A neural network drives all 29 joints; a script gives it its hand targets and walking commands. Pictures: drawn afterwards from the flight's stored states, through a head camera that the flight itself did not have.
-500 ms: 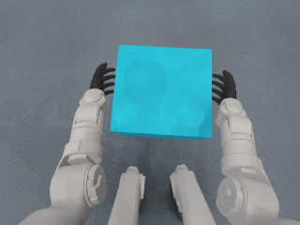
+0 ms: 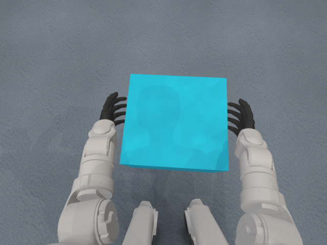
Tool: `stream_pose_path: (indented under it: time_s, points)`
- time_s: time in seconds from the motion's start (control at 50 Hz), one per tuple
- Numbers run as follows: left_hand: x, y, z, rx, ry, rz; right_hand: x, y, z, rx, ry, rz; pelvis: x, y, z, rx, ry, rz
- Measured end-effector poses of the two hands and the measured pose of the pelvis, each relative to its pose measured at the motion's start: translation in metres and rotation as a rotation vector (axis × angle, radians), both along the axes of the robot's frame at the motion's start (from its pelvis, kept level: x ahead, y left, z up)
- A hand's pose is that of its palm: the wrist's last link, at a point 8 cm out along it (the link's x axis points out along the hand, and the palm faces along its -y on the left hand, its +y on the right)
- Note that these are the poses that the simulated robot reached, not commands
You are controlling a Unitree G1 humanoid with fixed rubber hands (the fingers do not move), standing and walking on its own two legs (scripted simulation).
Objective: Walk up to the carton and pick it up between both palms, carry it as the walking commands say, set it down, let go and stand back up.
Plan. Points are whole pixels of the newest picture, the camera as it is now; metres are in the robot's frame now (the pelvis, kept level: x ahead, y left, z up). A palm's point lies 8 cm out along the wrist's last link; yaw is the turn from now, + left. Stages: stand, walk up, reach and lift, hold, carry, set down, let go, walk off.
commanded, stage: reach and lift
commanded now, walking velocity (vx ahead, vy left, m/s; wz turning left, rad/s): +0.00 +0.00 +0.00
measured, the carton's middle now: (174, 127) +0.43 -0.02 -0.13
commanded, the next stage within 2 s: none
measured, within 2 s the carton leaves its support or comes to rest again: neither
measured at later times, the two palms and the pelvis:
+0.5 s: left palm (98, 119) +0.40 +0.16 +0.03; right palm (262, 127) +0.37 -0.19 +0.03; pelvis +0.02 +0.00 +0.06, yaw +0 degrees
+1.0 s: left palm (86, 118) +0.38 +0.16 +0.09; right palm (283, 127) +0.34 -0.19 +0.10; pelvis +0.04 +0.00 +0.11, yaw +0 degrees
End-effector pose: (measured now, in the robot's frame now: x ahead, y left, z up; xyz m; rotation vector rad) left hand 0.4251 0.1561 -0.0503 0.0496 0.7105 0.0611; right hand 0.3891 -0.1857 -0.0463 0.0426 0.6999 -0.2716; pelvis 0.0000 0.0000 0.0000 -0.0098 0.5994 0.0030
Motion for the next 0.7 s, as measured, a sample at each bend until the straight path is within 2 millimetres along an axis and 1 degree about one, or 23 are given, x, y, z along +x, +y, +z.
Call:
stream_pose_path:
  time_s: [0.46,0.7]
  points:
    - [-0.022,0.000,0.070,-0.005,0.012,-0.008,-0.020,-0.002,0.072,-0.003,0.013,0.014,0.020,-0.002,0.060,0.006,-0.135,-0.004]
    - [-0.032,0.000,0.103,-0.005,0.010,-0.012,-0.030,-0.002,0.105,-0.005,0.012,0.016,0.031,-0.003,0.085,0.009,-0.220,-0.006]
